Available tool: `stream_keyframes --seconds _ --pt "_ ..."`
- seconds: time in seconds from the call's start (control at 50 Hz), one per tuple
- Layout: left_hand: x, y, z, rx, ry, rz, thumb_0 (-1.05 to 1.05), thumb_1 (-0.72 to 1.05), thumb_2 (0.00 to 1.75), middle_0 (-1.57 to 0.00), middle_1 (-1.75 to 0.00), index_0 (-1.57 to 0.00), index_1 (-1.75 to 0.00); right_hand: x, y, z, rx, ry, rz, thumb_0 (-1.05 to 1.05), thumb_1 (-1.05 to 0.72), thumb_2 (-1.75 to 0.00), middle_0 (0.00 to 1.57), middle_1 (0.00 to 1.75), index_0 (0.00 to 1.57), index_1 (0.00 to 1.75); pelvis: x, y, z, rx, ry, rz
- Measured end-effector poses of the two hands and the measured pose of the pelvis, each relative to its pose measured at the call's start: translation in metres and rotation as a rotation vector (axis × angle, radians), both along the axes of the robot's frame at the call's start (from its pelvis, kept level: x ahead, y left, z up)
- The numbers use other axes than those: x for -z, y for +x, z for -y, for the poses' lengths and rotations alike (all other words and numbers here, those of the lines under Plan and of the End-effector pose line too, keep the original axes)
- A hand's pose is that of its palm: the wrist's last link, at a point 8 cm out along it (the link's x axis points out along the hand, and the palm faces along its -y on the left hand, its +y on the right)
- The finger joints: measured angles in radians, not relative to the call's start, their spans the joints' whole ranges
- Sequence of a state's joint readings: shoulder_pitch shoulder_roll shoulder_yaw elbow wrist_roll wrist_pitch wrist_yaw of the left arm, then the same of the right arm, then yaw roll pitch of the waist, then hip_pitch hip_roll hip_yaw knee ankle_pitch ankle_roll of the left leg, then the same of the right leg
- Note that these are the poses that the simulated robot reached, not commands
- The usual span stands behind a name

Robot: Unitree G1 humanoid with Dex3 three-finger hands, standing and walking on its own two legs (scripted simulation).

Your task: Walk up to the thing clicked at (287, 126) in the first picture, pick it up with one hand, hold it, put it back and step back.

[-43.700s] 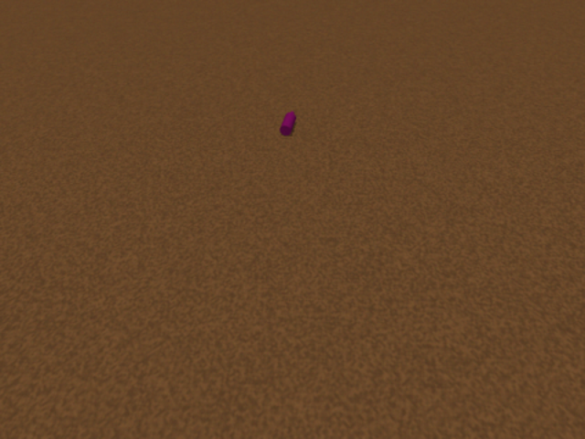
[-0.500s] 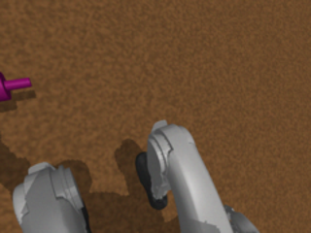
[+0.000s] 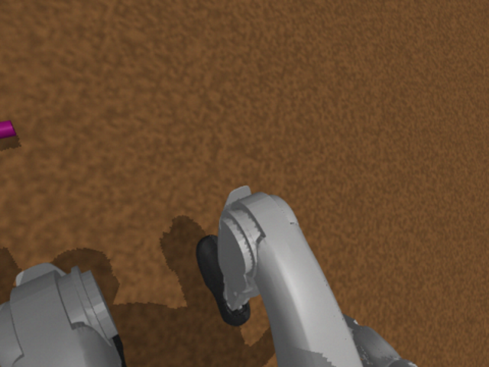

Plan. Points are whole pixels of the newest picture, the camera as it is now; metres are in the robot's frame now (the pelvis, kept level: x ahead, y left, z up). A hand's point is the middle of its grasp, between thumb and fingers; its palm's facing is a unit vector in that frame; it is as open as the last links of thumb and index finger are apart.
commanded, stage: rest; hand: left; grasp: from above
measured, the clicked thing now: out of the picture +0.50 +0.29 -0.26
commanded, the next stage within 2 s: open in 0.44 s
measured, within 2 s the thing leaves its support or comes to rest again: rests again in 0.82 s
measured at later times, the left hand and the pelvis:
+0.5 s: hand out of the picture +0.48 +0.32 -0.25, palm faces -0.47 -0.12 -0.88, open 9.6 cm; pelvis +0.00 +0.00 +0.00, yaw -1 degrees
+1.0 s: hand out of the picture +0.49 +0.32 -0.24, palm faces -0.46 -0.12 -0.88, open 11.9 cm; pelvis +0.00 +0.00 +0.00, yaw -2 degrees
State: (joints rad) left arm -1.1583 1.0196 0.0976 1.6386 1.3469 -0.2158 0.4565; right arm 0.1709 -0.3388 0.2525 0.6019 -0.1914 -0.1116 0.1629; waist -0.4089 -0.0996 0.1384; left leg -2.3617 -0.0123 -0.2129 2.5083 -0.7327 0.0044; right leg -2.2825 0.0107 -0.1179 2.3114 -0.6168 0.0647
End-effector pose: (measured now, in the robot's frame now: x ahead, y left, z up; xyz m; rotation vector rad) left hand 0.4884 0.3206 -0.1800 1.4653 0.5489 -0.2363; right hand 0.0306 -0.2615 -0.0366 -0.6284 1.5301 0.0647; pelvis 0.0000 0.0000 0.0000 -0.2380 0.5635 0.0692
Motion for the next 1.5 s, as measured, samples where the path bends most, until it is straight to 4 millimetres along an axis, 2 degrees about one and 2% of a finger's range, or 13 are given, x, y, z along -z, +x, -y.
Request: stream_keyframes --seconds 0.56,0.72,0.96,1.26,1.5 --pt "0.014 -0.001 0.000 -0.008 -0.004 0.009 -0.01 0.09 0.39 -0.71 -0.48 -0.74 -0.46 -0.004 -0.002 -0.009 -0.052 0.019 0.004 0.00 -0.91 -0.89 0.20 0.30 0.20 0.30 0.003 -0.003 -0.002 0.015 -0.021 0.033" --pt "0.014 0.000 -0.003 -0.008 -0.004 0.016 -0.01 0.09 0.45 -0.64 -0.53 -0.67 -0.52 -0.004 -0.002 -0.010 -0.064 0.027 0.001 0.00 -0.90 -0.89 0.20 0.30 0.20 0.30 0.004 -0.004 -0.003 0.017 -0.025 0.038" --pt "0.001 0.005 -0.007 -0.022 0.003 0.018 0.00 -0.11 0.66 -0.42 -0.69 -0.43 -0.69 0.000 -0.001 -0.009 -0.055 0.037 0.009 0.00 -0.90 -0.89 0.20 0.30 0.20 0.30 0.003 -0.004 -0.004 0.019 -0.025 0.033" --pt "0.006 0.000 -0.005 -0.005 -0.010 0.010 0.00 -0.37 0.88 -0.19 -0.90 -0.20 -0.90 -0.001 -0.009 -0.009 -0.057 0.023 -0.014 0.00 -0.90 -0.89 0.20 0.30 0.21 0.30 0.004 -0.006 -0.003 0.021 -0.026 0.043" --pt "0.008 0.006 -0.008 -0.019 0.003 0.024 0.00 -0.48 0.97 -0.10 -0.99 -0.10 -1.00 -0.002 -0.009 -0.009 -0.044 0.019 -0.025 0.00 -0.90 -0.89 0.20 0.30 0.20 0.30 0.004 -0.003 -0.004 0.023 -0.032 0.028"
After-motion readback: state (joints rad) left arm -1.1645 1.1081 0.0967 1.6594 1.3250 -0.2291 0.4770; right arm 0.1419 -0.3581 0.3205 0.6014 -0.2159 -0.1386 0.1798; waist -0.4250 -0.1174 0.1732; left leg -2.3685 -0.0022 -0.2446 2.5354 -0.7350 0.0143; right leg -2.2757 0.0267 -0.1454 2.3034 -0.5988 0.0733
